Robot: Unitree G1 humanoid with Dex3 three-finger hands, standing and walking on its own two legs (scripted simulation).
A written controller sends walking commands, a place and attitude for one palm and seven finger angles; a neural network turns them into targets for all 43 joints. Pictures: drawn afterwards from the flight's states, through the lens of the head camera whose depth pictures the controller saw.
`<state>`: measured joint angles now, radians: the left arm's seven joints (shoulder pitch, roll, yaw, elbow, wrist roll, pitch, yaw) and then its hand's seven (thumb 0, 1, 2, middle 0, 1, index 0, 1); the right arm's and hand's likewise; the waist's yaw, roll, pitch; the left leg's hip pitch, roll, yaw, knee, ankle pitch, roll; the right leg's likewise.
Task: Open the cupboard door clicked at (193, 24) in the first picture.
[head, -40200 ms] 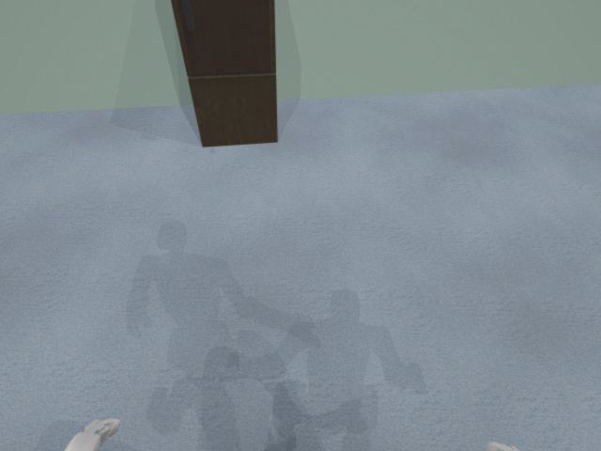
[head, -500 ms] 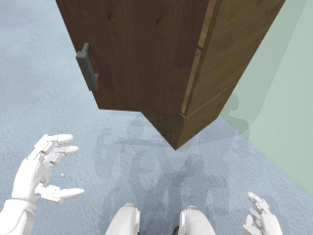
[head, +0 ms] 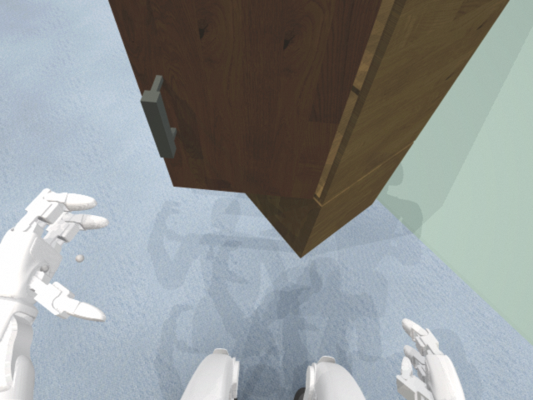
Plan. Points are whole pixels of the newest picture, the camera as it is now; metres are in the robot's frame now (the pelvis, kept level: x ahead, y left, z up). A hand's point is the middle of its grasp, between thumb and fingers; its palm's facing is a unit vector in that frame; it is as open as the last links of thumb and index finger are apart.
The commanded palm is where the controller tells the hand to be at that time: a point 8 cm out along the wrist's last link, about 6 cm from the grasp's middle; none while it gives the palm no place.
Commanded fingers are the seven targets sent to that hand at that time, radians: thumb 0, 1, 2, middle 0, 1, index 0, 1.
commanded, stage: raise the hand with hooked fingers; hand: left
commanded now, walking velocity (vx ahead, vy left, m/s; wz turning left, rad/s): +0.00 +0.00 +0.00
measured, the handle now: (163, 118) +0.56 +0.24 +0.02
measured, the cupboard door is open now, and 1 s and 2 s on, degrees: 48 48 48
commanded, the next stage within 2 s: move the hooked fingers beside the handle in 0.54 s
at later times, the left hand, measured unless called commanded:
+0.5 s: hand (94, 257) +0.28 +0.26 +0.04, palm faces -0.01 -1.00 -0.07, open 14.0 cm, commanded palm +0.26 +0.31 +0.05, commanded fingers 0.00 -0.50 0.30 -0.30 -1.20 -0.30 -1.20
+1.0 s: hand (101, 217) +0.34 +0.27 +0.05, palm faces -0.01 -1.00 -0.05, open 14.0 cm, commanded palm +0.32 +0.31 +0.04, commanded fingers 0.00 -0.50 0.30 -0.30 -1.20 -0.30 -1.20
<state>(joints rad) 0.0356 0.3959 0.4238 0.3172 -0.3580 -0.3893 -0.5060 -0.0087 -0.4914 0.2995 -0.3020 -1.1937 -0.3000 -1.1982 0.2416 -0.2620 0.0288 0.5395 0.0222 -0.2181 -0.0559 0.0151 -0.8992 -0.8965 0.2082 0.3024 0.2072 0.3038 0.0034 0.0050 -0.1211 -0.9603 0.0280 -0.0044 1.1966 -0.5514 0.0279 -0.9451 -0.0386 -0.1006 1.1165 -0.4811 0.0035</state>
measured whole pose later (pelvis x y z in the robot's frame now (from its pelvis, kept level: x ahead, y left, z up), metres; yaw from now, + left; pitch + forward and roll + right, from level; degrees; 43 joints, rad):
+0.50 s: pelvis +0.00 -0.01 +0.00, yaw +0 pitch +18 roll -2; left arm 0.03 0.40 0.44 0.38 -0.37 -0.38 -0.53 -0.01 -0.50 0.30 -0.30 -1.20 -0.30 -1.20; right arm 0.26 -0.27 0.02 0.53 0.03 -0.18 -0.05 0.02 -0.90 -0.90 0.21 0.30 0.21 0.30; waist -0.02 0.01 -0.13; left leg -0.96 0.04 0.00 1.18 -0.54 0.01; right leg -0.95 -0.03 -0.10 1.11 -0.48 -0.01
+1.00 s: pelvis -0.01 -0.02 -0.01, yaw -1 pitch +20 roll -3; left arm -0.25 0.49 0.49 0.62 -0.33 -0.35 -0.58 -0.01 -0.50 0.30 -0.30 -1.20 -0.30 -1.20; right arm 0.26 -0.28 0.03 0.56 0.04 -0.17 -0.07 0.01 -0.90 -0.90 0.21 0.30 0.21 0.30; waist -0.04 0.01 -0.13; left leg -1.02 0.05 -0.01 1.22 -0.55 0.01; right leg -1.02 -0.02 -0.10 1.15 -0.48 -0.02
